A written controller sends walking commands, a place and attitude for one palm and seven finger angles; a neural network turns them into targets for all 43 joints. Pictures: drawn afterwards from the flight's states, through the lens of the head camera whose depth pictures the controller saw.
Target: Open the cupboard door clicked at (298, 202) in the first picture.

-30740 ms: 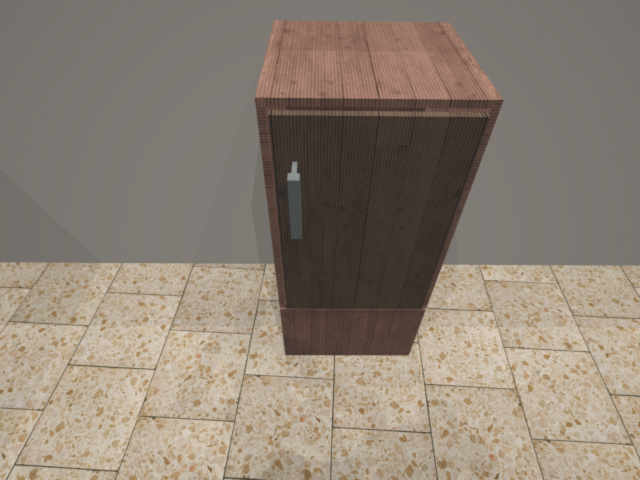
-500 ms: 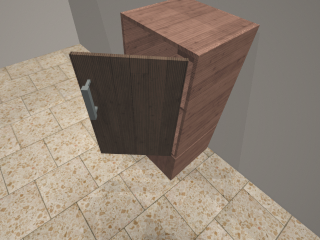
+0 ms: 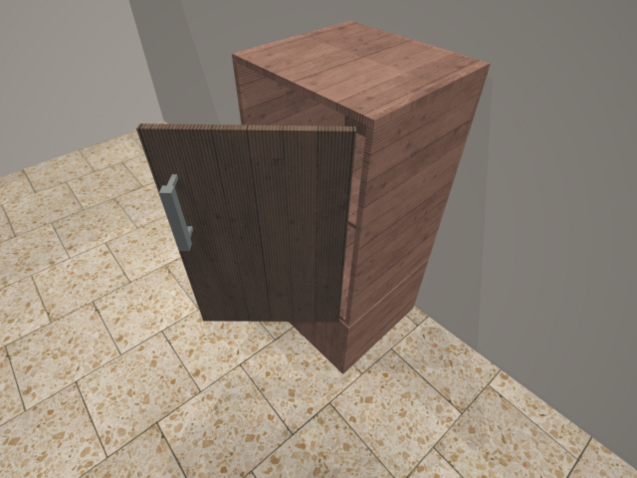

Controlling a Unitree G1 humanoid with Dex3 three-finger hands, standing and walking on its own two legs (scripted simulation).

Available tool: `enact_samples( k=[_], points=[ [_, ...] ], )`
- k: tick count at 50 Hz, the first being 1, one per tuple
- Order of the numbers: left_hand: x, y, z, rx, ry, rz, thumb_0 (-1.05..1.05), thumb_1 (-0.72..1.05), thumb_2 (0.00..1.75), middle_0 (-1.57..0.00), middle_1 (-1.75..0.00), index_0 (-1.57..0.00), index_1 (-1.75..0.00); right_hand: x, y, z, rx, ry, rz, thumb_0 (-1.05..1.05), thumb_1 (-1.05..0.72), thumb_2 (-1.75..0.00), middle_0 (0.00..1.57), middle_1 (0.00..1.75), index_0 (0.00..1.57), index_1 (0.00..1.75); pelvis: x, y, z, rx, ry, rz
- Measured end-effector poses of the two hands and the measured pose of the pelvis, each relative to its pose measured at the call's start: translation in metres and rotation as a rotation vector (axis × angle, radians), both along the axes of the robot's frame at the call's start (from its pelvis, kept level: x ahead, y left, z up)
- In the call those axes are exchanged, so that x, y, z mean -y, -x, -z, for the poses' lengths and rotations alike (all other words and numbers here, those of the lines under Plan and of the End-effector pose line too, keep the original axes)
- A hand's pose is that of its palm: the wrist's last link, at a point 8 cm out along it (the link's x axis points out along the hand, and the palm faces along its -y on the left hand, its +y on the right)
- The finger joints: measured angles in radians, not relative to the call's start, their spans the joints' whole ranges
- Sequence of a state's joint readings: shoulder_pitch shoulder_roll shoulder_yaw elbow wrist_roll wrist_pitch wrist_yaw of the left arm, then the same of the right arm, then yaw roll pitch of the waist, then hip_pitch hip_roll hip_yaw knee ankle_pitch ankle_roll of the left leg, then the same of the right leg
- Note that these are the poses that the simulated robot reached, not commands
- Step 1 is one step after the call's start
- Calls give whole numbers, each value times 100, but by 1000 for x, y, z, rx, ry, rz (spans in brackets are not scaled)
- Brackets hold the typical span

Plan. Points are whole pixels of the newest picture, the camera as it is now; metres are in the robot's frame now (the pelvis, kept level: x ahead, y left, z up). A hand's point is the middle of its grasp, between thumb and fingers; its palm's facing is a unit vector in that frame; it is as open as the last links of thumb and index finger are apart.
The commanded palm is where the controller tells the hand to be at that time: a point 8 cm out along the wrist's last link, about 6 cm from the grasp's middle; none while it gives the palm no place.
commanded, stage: look again from close up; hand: left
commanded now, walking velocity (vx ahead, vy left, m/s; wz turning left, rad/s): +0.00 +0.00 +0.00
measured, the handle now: (179, 213) +0.59 +0.31 -0.03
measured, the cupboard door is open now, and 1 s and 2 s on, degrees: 47 47 47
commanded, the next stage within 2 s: shuffle to correct the standing spot in 0.10 s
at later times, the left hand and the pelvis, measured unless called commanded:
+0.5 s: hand out of the picture -0.04 +0.19 -0.18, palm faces +0.05 -0.99 -0.16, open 7.4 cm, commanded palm none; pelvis -0.01 +0.02 +0.00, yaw +0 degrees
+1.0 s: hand out of the picture +0.06 +0.31 -0.20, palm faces +0.09 -0.98 -0.18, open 7.4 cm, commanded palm none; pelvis +0.05 +0.13 -0.02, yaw +3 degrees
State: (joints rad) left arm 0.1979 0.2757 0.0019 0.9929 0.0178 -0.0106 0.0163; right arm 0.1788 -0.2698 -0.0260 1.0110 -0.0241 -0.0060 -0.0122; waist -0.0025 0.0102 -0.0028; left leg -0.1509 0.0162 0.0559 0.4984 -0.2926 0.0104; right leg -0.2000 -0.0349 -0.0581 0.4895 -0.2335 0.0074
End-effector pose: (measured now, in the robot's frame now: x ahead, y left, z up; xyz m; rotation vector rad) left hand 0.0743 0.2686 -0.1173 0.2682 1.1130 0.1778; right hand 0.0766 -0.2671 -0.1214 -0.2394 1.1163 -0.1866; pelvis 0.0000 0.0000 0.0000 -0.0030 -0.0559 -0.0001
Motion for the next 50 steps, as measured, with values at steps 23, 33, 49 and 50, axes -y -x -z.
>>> enact_samples(
  k=[23,33,49,50],
  points=[
    [29,110,33,-274,135,-106,1,91,90,-20,-30,-20,-30,-47,119,17,-326,-70,83,0,-91,-90,20,30,20,30,-17,9,1,-16,21,0],
    [8,89,32,-317,156,-76,1,91,90,-20,-30,-20,-30,-105,153,16,-406,-123,173,0,-91,-90,20,30,20,30,-48,-11,0,-26,14,35],
    [-84,27,57,-212,146,-142,1,91,90,-20,-30,-20,-30,-151,-7,23,-114,-37,27,0,-92,-90,20,30,20,30,-123,-47,22,-42,30,-49],
    [-90,20,54,-208,139,-136,1,91,90,-20,-30,-20,-30,-155,-12,20,-109,-31,25,0,-92,-90,20,30,20,30,-127,-50,19,-44,24,-47]
  ],
)
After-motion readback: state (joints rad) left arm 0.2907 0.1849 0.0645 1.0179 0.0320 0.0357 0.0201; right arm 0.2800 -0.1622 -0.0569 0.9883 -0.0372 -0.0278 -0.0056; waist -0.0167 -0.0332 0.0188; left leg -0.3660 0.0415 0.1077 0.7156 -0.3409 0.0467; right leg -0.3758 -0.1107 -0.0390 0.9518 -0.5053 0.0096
